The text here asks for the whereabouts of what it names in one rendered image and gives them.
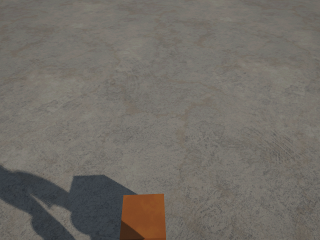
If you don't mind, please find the carton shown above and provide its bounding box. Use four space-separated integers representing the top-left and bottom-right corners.
119 193 166 240

